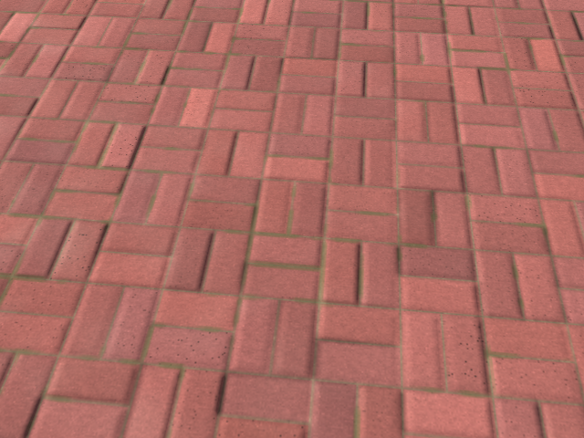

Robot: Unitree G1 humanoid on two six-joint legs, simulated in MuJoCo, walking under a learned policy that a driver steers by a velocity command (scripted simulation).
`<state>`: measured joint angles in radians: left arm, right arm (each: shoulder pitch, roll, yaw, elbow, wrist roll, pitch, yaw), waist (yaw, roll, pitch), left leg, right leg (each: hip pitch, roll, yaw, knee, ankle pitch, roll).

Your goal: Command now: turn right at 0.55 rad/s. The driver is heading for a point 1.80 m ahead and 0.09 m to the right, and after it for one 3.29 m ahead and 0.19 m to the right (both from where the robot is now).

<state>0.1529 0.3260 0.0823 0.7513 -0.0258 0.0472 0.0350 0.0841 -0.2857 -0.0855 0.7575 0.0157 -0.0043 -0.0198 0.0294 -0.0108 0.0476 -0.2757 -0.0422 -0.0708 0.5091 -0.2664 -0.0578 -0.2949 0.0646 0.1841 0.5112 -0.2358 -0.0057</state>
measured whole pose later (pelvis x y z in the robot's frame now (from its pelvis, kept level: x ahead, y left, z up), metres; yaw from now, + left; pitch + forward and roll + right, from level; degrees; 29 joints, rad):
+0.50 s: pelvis +0.05 -0.06 -0.01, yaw -16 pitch +2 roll +1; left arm 0.18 0.30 0.06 0.69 -0.02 -0.01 -0.02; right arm 0.27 -0.33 -0.09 0.82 0.01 -0.04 0.01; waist -0.04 0.03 0.01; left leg -0.24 0.11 0.08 0.76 -0.46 -0.02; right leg -0.31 -0.01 -0.05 0.58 -0.30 -0.05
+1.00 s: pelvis +0.30 -0.12 -0.02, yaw -18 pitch +2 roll +1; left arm 0.42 0.30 0.05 0.83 -0.01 -0.04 0.01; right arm 0.03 -0.28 -0.04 0.72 0.01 -0.09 0.05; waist 0.04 -0.01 0.05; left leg -0.51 -0.05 0.06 0.57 -0.11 0.08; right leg -0.07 0.02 0.05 0.90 -0.47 -0.02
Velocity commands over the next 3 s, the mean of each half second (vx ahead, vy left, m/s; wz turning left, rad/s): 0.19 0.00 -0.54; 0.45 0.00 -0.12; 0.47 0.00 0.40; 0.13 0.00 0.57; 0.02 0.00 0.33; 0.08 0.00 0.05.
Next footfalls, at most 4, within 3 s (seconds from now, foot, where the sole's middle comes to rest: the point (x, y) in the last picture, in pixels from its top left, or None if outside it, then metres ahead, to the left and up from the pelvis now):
0.02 left None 0.04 0.12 -0.77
0.46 right None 0.06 -0.17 -0.77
0.94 left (356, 429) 0.48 -0.09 -0.77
1.40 right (473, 355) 0.66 -0.38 -0.77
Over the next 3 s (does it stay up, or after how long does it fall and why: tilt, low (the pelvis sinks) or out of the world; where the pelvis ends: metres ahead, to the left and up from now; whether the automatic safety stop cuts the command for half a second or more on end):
stays up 0.70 -0.25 -0.01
